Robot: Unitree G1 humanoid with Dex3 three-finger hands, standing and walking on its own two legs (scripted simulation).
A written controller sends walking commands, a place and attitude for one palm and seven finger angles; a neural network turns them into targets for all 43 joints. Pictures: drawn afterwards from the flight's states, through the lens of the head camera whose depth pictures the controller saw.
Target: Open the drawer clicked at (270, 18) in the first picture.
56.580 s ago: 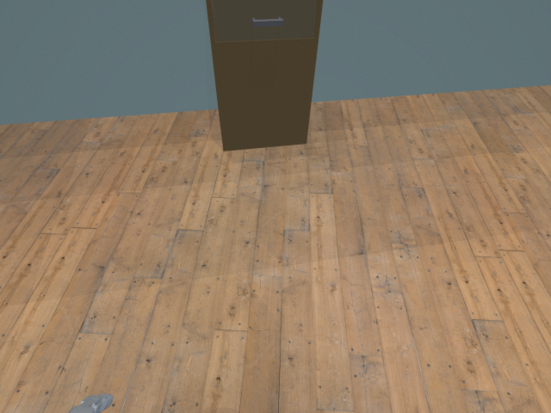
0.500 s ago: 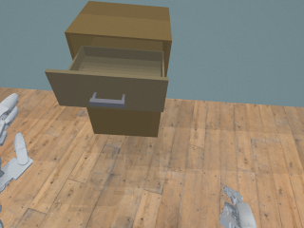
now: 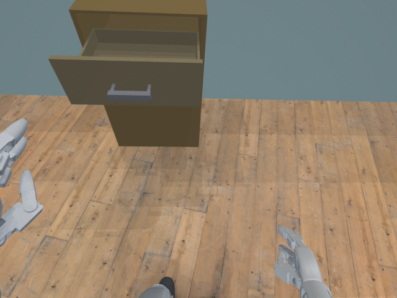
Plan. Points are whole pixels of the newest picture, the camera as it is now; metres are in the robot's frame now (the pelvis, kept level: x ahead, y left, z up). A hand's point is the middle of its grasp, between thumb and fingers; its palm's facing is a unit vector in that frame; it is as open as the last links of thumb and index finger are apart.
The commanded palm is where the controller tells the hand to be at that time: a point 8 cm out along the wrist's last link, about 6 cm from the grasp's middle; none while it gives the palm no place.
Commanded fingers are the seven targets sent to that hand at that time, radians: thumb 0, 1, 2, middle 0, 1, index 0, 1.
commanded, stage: stop stepping back and stand still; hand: left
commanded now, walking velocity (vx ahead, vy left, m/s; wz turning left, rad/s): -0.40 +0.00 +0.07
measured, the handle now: (130, 91) +0.70 +0.26 -0.05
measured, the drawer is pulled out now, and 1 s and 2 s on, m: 0.29 0.29 0.29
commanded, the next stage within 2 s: let the arm hang, fingers relaxed in 0.84 s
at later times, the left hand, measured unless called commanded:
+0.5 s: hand out of the picture +0.08 +0.25 +0.18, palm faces +0.40 -0.77 -0.49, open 7.4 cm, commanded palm +0.02 +0.28 +0.18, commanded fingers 0.00 0.90 0.90 -0.20 -0.30 -0.20 -0.30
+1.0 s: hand out of the picture +0.10 +0.27 +0.12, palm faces +0.33 -0.79 -0.52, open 7.4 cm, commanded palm none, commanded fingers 0.00 0.90 0.90 -0.20 -0.30 -0.20 -0.30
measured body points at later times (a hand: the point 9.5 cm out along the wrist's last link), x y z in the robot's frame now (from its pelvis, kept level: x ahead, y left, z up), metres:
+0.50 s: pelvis -0.09 +0.00 +0.00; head -0.10 +0.01 +0.45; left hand +0.05 +0.28 +0.20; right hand +0.07 -0.23 -0.07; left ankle -0.09 +0.08 -0.73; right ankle -0.08 -0.08 -0.72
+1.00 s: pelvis -0.09 +0.01 +0.00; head -0.09 +0.01 +0.45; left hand +0.08 +0.31 +0.15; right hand +0.07 -0.24 -0.09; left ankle -0.11 +0.14 -0.73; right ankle -0.09 -0.08 -0.73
